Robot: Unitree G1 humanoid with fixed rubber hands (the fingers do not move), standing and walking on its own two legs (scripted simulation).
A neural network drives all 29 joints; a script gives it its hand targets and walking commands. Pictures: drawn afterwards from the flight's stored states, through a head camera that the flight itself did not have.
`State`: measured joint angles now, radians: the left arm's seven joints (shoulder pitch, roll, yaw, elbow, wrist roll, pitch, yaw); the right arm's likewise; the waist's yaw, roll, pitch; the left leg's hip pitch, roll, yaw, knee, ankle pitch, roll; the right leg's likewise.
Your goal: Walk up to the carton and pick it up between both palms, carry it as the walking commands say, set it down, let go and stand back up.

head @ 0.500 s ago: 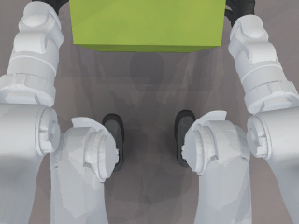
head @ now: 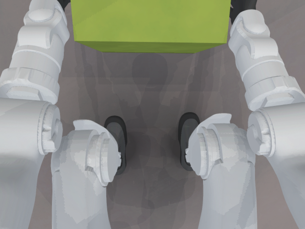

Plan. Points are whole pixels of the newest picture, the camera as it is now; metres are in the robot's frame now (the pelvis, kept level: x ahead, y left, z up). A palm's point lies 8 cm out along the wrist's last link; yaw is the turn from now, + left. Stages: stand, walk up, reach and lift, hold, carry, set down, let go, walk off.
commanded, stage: reach and lift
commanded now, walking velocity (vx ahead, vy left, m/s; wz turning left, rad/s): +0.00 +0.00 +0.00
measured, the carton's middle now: (150, 16) +0.53 -0.02 -0.26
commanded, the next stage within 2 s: none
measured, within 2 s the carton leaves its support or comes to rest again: leaves its support in 0.44 s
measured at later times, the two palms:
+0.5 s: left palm (54, 2) +0.54 +0.15 -0.18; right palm (247, 8) +0.51 -0.21 -0.18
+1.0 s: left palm out of the picture +0.55 +0.16 -0.11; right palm out of the picture +0.51 -0.21 -0.12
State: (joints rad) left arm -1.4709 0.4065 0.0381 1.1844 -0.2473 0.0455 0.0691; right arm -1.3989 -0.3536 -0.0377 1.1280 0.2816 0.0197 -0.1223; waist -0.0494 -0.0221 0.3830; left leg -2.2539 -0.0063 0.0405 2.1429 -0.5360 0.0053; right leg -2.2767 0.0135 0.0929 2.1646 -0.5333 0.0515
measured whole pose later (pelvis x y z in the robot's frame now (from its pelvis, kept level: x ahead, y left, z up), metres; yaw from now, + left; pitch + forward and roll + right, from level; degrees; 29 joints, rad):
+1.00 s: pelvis -0.03 +0.01 +0.01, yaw -1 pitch +26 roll +1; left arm -1.57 0.42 0.03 1.10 -0.22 0.24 0.10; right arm -1.44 -0.39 -0.10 1.00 0.28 0.24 -0.12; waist -0.04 -0.03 0.52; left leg -2.08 -0.01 0.03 2.12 -0.50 0.01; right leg -2.08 0.02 0.09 2.13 -0.50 0.05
